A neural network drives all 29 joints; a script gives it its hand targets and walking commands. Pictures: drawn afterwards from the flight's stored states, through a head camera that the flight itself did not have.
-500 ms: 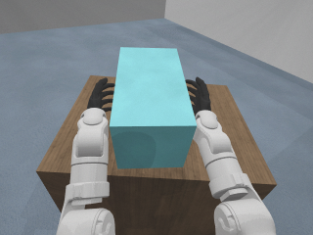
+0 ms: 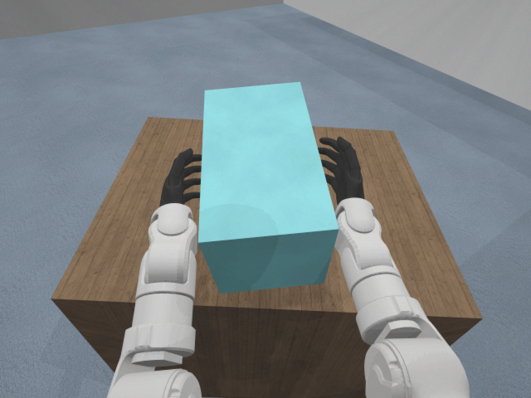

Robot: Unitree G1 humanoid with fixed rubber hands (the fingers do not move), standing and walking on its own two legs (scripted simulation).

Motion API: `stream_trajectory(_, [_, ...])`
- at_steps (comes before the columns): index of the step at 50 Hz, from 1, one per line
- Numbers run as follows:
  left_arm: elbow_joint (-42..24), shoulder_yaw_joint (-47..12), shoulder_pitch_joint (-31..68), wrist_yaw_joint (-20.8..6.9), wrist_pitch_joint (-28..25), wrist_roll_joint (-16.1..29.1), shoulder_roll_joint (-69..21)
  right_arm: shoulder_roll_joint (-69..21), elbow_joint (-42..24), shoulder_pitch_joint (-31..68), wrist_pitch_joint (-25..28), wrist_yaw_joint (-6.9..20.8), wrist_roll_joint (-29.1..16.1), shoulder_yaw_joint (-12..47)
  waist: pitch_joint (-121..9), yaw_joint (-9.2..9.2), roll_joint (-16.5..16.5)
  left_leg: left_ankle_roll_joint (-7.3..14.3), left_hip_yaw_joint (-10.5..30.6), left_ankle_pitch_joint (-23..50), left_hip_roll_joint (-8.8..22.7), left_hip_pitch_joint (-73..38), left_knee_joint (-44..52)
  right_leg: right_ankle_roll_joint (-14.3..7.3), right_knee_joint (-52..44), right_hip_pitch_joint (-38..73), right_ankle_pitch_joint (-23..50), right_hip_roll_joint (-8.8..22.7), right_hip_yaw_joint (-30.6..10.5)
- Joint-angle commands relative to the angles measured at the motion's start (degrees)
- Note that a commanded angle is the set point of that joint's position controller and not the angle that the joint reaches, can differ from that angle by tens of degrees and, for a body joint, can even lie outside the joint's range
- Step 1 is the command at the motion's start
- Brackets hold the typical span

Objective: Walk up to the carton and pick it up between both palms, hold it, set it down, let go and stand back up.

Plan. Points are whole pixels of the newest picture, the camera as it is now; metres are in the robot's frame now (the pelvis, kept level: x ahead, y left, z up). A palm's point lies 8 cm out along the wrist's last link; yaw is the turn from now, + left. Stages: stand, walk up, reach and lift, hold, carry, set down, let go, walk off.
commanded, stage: set down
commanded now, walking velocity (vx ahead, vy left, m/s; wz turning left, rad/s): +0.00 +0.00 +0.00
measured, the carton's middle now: (261, 182) +0.43 +0.01 +0.12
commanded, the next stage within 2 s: none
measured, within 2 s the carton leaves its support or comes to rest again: neither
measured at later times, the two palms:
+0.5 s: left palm (174, 214) +0.36 +0.13 +0.12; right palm (344, 203) +0.38 -0.12 +0.13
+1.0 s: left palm (191, 214) +0.40 +0.12 +0.08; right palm (343, 202) +0.42 -0.13 +0.09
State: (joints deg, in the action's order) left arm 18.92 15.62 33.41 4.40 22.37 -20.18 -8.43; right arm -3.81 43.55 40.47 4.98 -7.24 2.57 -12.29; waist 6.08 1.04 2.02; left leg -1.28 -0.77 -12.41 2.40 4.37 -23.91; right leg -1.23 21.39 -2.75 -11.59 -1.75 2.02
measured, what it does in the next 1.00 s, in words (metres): stands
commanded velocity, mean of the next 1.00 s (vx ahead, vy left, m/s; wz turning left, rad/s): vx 0.00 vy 0.00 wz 0.00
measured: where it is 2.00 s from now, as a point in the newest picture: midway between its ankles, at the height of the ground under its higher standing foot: outside the picture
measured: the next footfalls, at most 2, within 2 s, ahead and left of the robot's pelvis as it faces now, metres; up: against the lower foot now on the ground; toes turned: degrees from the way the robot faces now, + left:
none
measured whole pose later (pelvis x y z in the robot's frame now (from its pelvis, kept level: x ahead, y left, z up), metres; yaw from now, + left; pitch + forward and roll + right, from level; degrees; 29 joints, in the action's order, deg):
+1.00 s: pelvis +0.02 -0.01 +0.00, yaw +0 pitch +1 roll +0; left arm 28.4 17.9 32.1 8.3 13.3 -19.5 -10.5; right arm -2.0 54.2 40.8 12.0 -4.2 2.5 -14.0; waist 2.3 0.3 0.4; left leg -2.2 -0.8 -12.6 2.6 11.0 -23.8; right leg -2.1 21.4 -9.4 -12.6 -1.9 2.1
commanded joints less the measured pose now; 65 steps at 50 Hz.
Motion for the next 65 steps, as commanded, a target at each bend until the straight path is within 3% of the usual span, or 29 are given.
stream_trajectory(1, [-5.6,-17.2,28.0,-8.1,-2.6,2.4,-26.2,-27.6,-12.7,35.5,2.8,5.0,-3.3,27.1,-26.3,-3.6,1.3,1.7,-3.5,21.6,-2.6,-1.4,5.9,4.8,-1.5,17.2,33.9,1.2,2.5])
stream_trajectory(2, [-9.0,-18.3,30.2,-8.1,-2.5,2.7,-27.1,-28.2,-12.0,35.2,2.8,4.9,-3.7,27.4,-29.2,-3.57,-0.8,1.5,-3.7,23.9,-2.6,-2.8,5.2,4.6,-0.6,17.4,36.1,1.5,2.6])
stream_trajectory(7, [-9.9,-19.2,34.5,-7.1,-4.0,2.9,-28.3,-28.3,-11.3,37.3,3.5,6.0,-3.8,27.3,-33.8,-3.72,-2.1,0.6,-3.3,27.3,-2.0,-6.0,3.8,3.9,-0.7,13.1,31.9,0.7,3.1])
stream_trajectory(11, [-15.8,-26.6,40.2,-3.9,-6.8,6.2,-33.0,-29.1,-9.6,36.6,5.1,7.2,-3.1,25.5,-41.4,-2.27,-7.5,-2.5,-1.8,38.0,-0.5,-14.7,0.4,1.8,-2.4,2.5,24.6,-1.1,4.8])
stream_trajectory(13, [-10.9,-26.4,39.2,-2.7,-7.8,5.6,-33.2,-27.6,-6.6,36.3,5.0,7.6,-2.0,22.6,-39.7,-2.04,-8.3,-2.6,-1.2,35.1,-0.2,-14.2,0.8,1.3,-3.7,-1.2,18.8,-1.4,4.3])
stream_trajectory(14, [-9.0,-24.7,39.8,-2.3,-7.9,5.1,-32.7,-27.1,-7.4,38.7,5.6,8.1,-2.1,22.4,-40.2,-4.06,-7.1,-2.6,-1.4,35.9,0.3,-15.4,0.4,0.7,-4.5,-3.3,17.4,-1.8,4.6])
stream_trajectory(17, [-4.4,-22.3,40.4,-2.1,-8.4,3.3,-30.3,-25.2,-0.5,36.1,5.6,8.8,1.3,17.8,-33.0,-2.66,-6.6,-2.2,-2.3,27.0,0.0,-12.8,2.4,0.6,-5.5,-3.6,12.7,-0.9,4.6])
stream_trajectory(19, [-0.4,-19.2,37.5,-2.2,-7.6,3.0,-29.5,-23.7,-1.8,39.3,6.0,9.3,1.9,16.3,-30.1,-4.18,-2.7,-0.8,-2.8,21.8,0.6,-11.5,4.3,0.5,-6.0,-4.8,10.2,-1.2,5.1])
stream_trajectory(20, [2.0,-16.6,37.6,-2.5,-7.5,1.6,-27.5,-22.5,2.7,37.0,5.3,9.5,3.8,13.6,-26.4,-3.92,-3.3,-0.6,-2.7,19.0,0.7,-9.8,5.4,0.4,-6.5,-4.6,7.8,-0.8,5.2])
stream_trajectory(26, [8.1,-7.9,41.5,-4.0,-7.5,-1.5,-24.2,-23.3,4.9,41.7,4.4,11.6,6.0,10.3,-18.3,-7.23,2.6,2.9,-5.0,1.6,-0.2,1.8,10.4,2.6,-5.8,-1.2,0.3,0.6,4.1])
stream_trajectory(30, [4.9,-10.9,42.4,-1.7,-10.3,1.4,-27.7,-22.2,2.1,43.9,7.5,12.7,5.2,10.9,-28.0,-8.1,-1.2,0.6,-4.4,13.8,0.7,-3.5,7.6,1.3,-4.3,-3.5,7.1,-0.3,5.4])
stream_trajectory(31, [4.3,-13.0,45.9,-1.2,-11.6,2.3,-28.9,-23.4,1.1,45.5,8.4,12.8,5.3,10.4,-32.0,-6.84,-0.5,0.5,-4.4,11.7,0.4,-3.5,7.3,1.0,-4.3,-4.2,6.1,-0.6,6.0])
stream_trajectory(32, [1.5,-14.7,47.3,-0.1,-12.5,3.1,-29.9,-23.3,-1.1,47.2,9.4,13.1,5.3,11.1,-36.8,-7.6,-3.3,0.1,-4.5,13.4,0.5,-5.0,6.7,0.7,-4.5,-6.9,6.2,-0.7,5.9])
stream_trajectory(35, [-0.8,-19.9,47.3,2.2,-15.6,5.6,-32.9,-24.7,-3.6,47.0,10.7,12.7,4.6,13.9,-45.9,-7.04,-3.2,-2.0,-3.2,28.0,1.3,-11.1,2.2,-0.2,-4.5,-11.1,12.3,-2.0,6.4])
stream_trajectory(36, [-1.5,-19.8,45.0,2.7,-16.6,5.7,-34.2,-24.6,-2.2,44.1,10.8,13.0,3.4,14.8,-47.0,-6.86,-4.3,-2.5,-2.4,33.0,1.6,-14.5,0.6,-0.4,-4.6,-12.3,13.6,-2.2,6.4])
stream_trajectory(37, [4.2,-17.7,42.7,2.7,-16.5,3.8,-31.6,-23.0,0.3,43.7,10.3,12.6,4.7,13.8,-42.3,-7.51,-3.0,-2.0,-3.1,30.0,1.2,-12.1,1.4,-0.3,-5.7,-12.5,11.6,-2.0,5.8])
stream_trajectory(38, [1.9,-18.6,40.9,2.7,-16.9,3.2,-33.0,-23.4,0.8,41.3,10.6,12.5,4.2,15.0,-45.3,-7.3,-4.4,-3.2,-2.9,38.1,1.6,-15.1,-0.7,-0.4,-4.9,-11.6,16.1,-2.6,6.3])
stream_trajectory(40, [2.2,-17.5,38.2,2.5,-16.5,1.8,-32.6,-23.0,3.0,38.4,10.3,12.4,4.2,14.3,-45.4,-7.5,-6.5,-3.2,-2.2,42.9,2.0,-18.2,-2.5,-0.8,-4.8,-12.1,19.0,-2.4,6.3])
stream_trajectory(41, [2.9,-16.5,37.8,2.1,-16.5,1.7,-32.0,-21.4,3.0,39.6,10.4,12.2,4.4,14.2,-43.0,-6.82,-4.9,-2.8,-2.3,42.9,2.1,-18.2,-2.1,-0.4,-5.2,-12.4,18.6,-2.6,6.7])
stream_trajectory(42, [3.8,-14.4,36.8,1.9,-16.0,0.6,-30.8,-21.5,3.2,40.1,10.1,12.5,4.4,13.7,-40.6,-8.6,-5.7,-2.5,-2.5,41.8,2.3,-16.5,-1.7,-0.7,-5.4,-12.7,17.2,-2.4,6.1])
stream_trajectory(44, [2.8,-13.9,34.4,1.3,-15.2,0.4,-30.0,-21.5,3.7,37.7,9.5,12.2,3.8,15.2,-39.0,-8.6,-5.1,-1.8,-2.7,42.4,2.0,-15.5,-2.1,-0.7,-4.7,-10.4,20.0,-2.0,5.8])
stream_trajectory(45, [3.0,-14.8,35.7,1.5,-14.9,0.8,-30.1,-21.3,3.7,38.9,9.5,12.1,3.5,14.9,-38.3,-7.41,-4.5,-2.0,-2.4,41.0,1.8,-14.3,-1.8,-0.5,-4.5,-10.8,19.3,-2.0,5.8])
stream_trajectory(47, [4.0,-13.4,33.4,1.1,-14.2,0.1,-29.5,-20.3,2.4,40.5,9.7,12.0,3.9,14.9,-38.0,-8.97,-4.3,-1.7,-3.0,43.3,1.9,-13.7,-2.4,-0.5,-4.1,-11.1,22.8,-1.6,5.8])
stream_trajectory(49, [3.3,-12.8,35.4,0.9,-14.4,0.6,-29.3,-19.2,4.4,39.2,9.5,11.8,5.0,12.6,-37.4,-7.13,-2.7,-1.6,-3.1,42.7,1.7,-12.4,-1.6,-0.3,-3.5,-9.5,23.7,-1.8,5.7])
stream_trajectory(51, [3.3,-13.2,36.7,0.9,-15.3,1.0,-30.9,-20.2,5.8,39.4,10.2,11.8,6.1,11.3,-38.1,-7.34,-4.0,-2.0,-2.7,41.3,2.2,-13.0,-1.4,-0.6,-4.1,-12.1,20.3,-1.4,5.8])
stream_trajectory(54, [3.9,-12.1,36.0,1.0,-15.2,0.2,-28.9,-21.1,5.2,39.9,9.9,12.1,6.2,12.8,-38.6,-9.72,-3.1,-1.1,-3.6,38.1,1.9,-9.9,-0.9,-0.5,-3.9,-10.5,23.5,-0.9,4.9])
stream_trajectory(58, [5.9,-10.1,36.3,0.9,-16.3,0.3,-28.7,-21.5,3.5,41.8,10.7,12.2,6.5,12.6,-41.6,-9.82,-0.4,-0.3,-3.7,36.7,1.4,-5.8,-0.2,0.2,-1.6,-6.5,28.9,-0.4,4.4])
stream_trajectory(61, [7.5,-8.7,37.5,1.2,-16.8,0.1,-28.8,-19.7,6.6,42.1,10.3,12.2,8.4,9.7,-37.1,-9.31,0.0,0.1,-3.5,32.5,1.7,-4.1,0.9,0.1,-1.8,-7.7,25.0,-0.1,4.2])
stream_trajectory(65, [6.2,-8.2,39.4,1.3,-18.6,0.3,-29.2,-22.3,8.2,42.3,11.2,12.6,8.7,10.0,-41.3,-10.6,0.5,0.2,-4.4,32.6,1.2,-1.0,0.7,0.7,0.1,-5.5,31.6,0.1,3.9])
